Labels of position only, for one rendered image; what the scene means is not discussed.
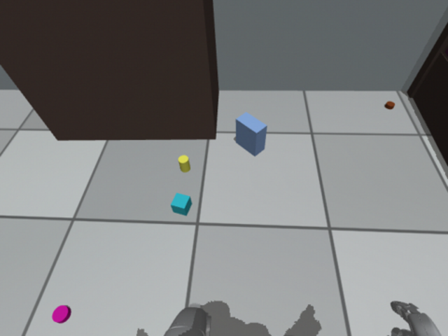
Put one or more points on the bed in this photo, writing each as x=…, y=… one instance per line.
x=429, y=91

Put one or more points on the right robot hand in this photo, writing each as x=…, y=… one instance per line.
x=420, y=323

